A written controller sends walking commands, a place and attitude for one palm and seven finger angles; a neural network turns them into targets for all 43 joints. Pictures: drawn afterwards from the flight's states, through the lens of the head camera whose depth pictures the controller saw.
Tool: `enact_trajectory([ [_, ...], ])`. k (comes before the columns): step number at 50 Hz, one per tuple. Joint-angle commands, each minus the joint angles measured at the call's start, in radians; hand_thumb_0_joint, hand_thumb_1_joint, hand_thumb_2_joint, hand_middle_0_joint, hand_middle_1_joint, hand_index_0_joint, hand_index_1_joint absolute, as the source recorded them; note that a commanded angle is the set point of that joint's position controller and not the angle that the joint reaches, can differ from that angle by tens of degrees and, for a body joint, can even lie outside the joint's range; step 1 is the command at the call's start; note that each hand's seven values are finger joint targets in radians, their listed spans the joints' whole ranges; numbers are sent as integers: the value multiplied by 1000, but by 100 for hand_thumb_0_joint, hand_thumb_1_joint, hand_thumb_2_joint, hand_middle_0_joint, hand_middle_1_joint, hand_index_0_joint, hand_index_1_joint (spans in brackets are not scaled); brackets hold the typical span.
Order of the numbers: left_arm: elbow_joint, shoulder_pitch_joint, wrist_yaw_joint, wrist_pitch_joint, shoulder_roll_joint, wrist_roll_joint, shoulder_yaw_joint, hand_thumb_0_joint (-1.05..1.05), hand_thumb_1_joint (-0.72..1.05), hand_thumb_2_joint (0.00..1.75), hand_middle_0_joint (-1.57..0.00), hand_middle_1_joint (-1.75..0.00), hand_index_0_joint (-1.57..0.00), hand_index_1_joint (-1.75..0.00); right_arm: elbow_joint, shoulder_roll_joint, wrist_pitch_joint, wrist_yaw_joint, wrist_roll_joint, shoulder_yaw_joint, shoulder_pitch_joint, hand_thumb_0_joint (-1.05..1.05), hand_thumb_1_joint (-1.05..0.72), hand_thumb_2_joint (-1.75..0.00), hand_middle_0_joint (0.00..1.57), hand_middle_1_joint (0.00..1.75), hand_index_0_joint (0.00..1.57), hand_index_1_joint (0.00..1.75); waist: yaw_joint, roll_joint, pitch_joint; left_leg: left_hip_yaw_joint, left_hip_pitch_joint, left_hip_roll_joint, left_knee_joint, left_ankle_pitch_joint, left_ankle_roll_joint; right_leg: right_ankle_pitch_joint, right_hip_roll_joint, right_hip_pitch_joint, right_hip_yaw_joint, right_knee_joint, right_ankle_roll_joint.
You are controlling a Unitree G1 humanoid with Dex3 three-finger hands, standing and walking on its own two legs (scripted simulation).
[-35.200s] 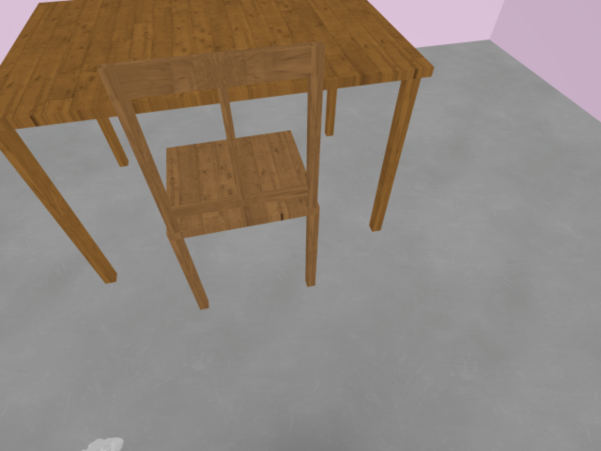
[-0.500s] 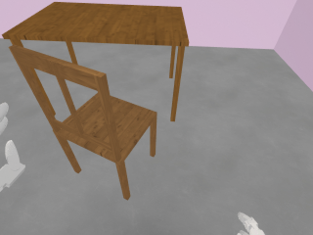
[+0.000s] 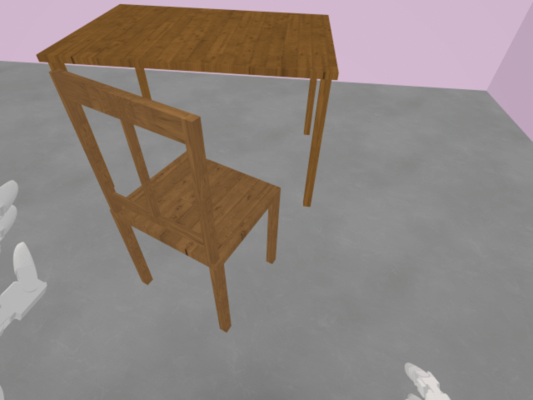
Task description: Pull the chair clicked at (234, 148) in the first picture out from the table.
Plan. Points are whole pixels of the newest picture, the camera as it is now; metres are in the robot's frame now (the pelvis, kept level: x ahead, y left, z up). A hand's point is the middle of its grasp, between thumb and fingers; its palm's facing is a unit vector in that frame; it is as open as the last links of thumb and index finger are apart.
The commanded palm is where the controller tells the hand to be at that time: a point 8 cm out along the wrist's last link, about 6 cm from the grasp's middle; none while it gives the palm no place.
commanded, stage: let the arm hang, fingers relaxed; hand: left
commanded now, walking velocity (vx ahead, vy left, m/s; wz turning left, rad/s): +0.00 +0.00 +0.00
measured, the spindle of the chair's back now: (142, 172) +0.67 +0.36 -0.07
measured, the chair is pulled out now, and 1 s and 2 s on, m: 0.45 0.45 0.45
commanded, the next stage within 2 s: look to check the result in 1.16 s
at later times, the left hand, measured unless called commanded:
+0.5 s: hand out of the picture +0.03 +0.19 -0.17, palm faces +0.07 -0.97 -0.21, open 6.9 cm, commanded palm none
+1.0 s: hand out of the picture +0.01 +0.16 -0.16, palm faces +0.05 -0.98 -0.18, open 7.3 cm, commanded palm none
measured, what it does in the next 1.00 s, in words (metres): stands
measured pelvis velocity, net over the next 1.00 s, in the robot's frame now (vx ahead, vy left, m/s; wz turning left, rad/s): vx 0.03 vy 0.01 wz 0.01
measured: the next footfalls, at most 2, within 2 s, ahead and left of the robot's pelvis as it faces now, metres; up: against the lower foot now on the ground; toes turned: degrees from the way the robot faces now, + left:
none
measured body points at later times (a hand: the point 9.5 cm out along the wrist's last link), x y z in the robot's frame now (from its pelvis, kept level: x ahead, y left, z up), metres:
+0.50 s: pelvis +0.02 +0.00 +0.01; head +0.05 +0.01 +0.46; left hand +0.03 +0.25 -0.15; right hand +0.03 -0.23 -0.14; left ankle +0.02 +0.11 -0.73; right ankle +0.04 -0.09 -0.73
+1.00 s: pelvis +0.03 +0.01 +0.01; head +0.03 -0.01 +0.46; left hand +0.01 +0.21 -0.15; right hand +0.01 -0.19 -0.16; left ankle +0.02 +0.11 -0.73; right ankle +0.04 -0.09 -0.73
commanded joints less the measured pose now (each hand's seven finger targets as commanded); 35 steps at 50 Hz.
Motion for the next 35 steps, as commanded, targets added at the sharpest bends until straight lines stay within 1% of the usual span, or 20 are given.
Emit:
enact_trajectory([
  [1, -206, -101, 17, -45, 202, 10, 132, 0, 90, 90, -20, -30, -20, -30, -163, -92, -67, -10, 10, -30, -148, 0, -90, -90, 20, 30, 20, 30, 1, 163, 71, -244, -267, 206, -276, -433, 87, -16, -31, 136, 49, -37, 35],
  [2, -196, -90, 16, -44, 189, 8, 124, 0, 90, 90, -20, -30, -20, -30, -159, -95, -70, -6, 12, -33, -140, 0, -90, -90, 20, 30, 20, 30, -3, 115, 61, -202, -246, 169, -230, -361, 69, 11, -33, 158, 66, -108, 29],
  [3, 539, -106, -132, 139, -34, 85, -255, 0, 90, 90, -20, -30, -20, -30, 36, -211, -51, 69, -27, -87, -139, 0, -90, -90, 20, 30, 20, 30, -17, -12, 106, -146, -265, 70, 28, -75, 24, 286, -129, 26, 97, -47, -5],
  [4, 581, -70, -157, 201, -76, 66, -258, 0, 90, 90, -20, -30, -20, -30, 36, -97, 6, 69, -17, -68, -43, 0, -90, -90, 20, 30, 20, 30, -22, -81, 6, -85, -140, 41, 79, -90, -6, 242, -187, -22, 188, -137, -31],
  [5, 611, -123, -161, 209, -94, 60, -275, 0, 90, 90, -20, -30, -20, -30, 38, -65, 39, 66, -18, -53, 22, 0, -90, -90, 20, 30, 20, 30, -42, -158, -19, -97, -72, 27, 113, -49, -11, 181, -212, -67, 193, -179, -53],
  [6, 648, -163, -159, 210, -78, 58, -279, 0, 90, 90, -20, -30, -20, -30, 37, -74, 67, 67, -26, -47, 44, 0, -90, -90, 20, 30, 20, 30, -40, -208, -2, -100, -62, 19, 132, -44, -6, 105, -219, -86, 181, -202, -66],
  [7, 697, -193, -155, 210, -68, 58, -284, 0, 90, 90, -20, -30, -20, -30, 36, -89, 84, 70, -34, -47, 38, 0, -90, -90, 20, 30, 20, 30, -38, -236, 29, -103, -67, 14, 133, -9, -1, 114, -213, -84, 182, -204, -79],
  [8, 751, -216, -152, 211, -57, 57, -289, 0, 90, 90, -20, -30, -20, -30, 41, -96, 97, 73, -37, -48, 30, 0, -90, -90, 20, 30, 20, 30, -34, -239, 37, -107, -57, 13, 108, 25, 3, 130, -209, -71, 174, -199, -84],
  [9, 809, -231, -150, 212, -49, 55, -295, 0, 90, 90, -20, -30, -20, -30, 50, -103, 103, 76, -38, -47, 19, 0, -90, -90, 20, 30, 20, 30, -28, -209, 33, -123, -37, 24, 54, 88, 8, 163, -190, -48, 161, -170, -79],
  [10, 864, -253, -149, 217, -51, 51, -302, 0, 90, 90, -20, -30, -20, -30, 62, -106, 105, 78, -39, -45, 1, 0, -90, -90, 20, 30, 20, 30, -23, -107, 47, -160, -34, 52, -2, 148, 16, 153, -155, -44, 129, -125, -62],
  [11, 923, -254, -149, 219, -60, 45, -310, 0, 90, 90, -20, -30, -20, -30, 77, -102, 103, 76, -41, -35, -21, 0, -90, -90, 20, 30, 20, 30, -4, 6, 48, -203, -54, 86, -62, 201, 32, 163, -113, -6, 105, -96, -34],
  [12, 986, -250, -148, 219, -59, 42, -317, 0, 90, 90, -20, -30, -20, -30, 95, -106, 102, 71, -41, -27, -39, 0, -90, -90, 20, 30, 20, 30, 12, 52, 33, -218, -78, 107, -96, 212, 39, 162, -91, 56, 89, -97, -16],
  [15, 1166, -233, -145, 211, -51, 34, -333, 0, 90, 90, -20, -30, -20, -30, 164, -103, 103, 57, -30, -17, -36, 0, -90, -90, 20, 30, 20, 30, 23, 72, 6, -173, -46, 92, -116, 195, 23, 205, -96, 141, 103, -149, -27],
  [17, 1257, -226, -144, 204, -70, 30, -341, 0, 90, 90, -20, -30, -20, -30, 216, -76, 102, 49, -26, -11, -2, 0, -90, -90, 20, 30, 20, 30, 14, 127, -15, -147, -7, 85, -127, 153, 16, 206, -104, 158, 112, -178, -32],
  [18, 1272, -206, -140, 203, -113, 36, -321, 0, 90, 90, -20, -30, -20, -30, 231, -54, 102, 44, -35, -18, 19, 0, -90, -90, 20, 30, 20, 30, 15, 193, -45, -143, 13, 86, -130, 140, 19, 208, -104, 171, 98, -185, -36],
  [19, 1298, -205, -139, 203, -105, 33, -326, 0, 90, 90, -20, -30, -20, -30, 247, -40, 104, 42, -33, -18, 29, 0, -90, -90, 20, 30, 20, 30, 14, 217, -43, -140, 18, 85, -135, 134, 20, 211, -103, 173, 92, -189, -36],
  [21, 1338, -217, -139, 201, -109, 30, -338, 0, 90, 90, -20, -30, -20, -30, 273, -44, 109, 39, -27, -20, 62, 0, -90, -90, 20, 30, 20, 30, 8, 101, -32, -143, 25, 97, -132, 144, 23, 229, -106, 179, 83, -207, -36],
  [24, 1398, -216, -139, 201, -116, 26, -352, 0, 90, 90, -20, -30, -20, -30, 313, -37, 112, 36, -23, -19, 93, 0, -90, -90, 20, 30, 20, 30, 3, 59, 16, -140, 27, 96, -147, 124, 22, 216, -110, 160, 90, -227, -39],
  [32, 1495, -178, -133, 200, -131, 22, -370, 0, 90, 90, -20, -30, -20, -30, 384, -22, 116, 32, -19, -12, 141, 0, -90, -90, 20, 30, 20, 30, -1, 10, 88, -129, 34, 96, -172, 94, 25, 167, -111, 122, 95, -249, -38],
  [35, 1510, -168, -130, 200, -139, 22, -373, 0, 90, 90, -20, -30, -20, -30, 400, -16, 118, 31, -18, -11, 148, 0, -90, -90, 20, 30, 20, 30, -2, 23, 108, -122, 35, 95, -178, 65, 23, 134, -107, 97, 97, -256, -38],
])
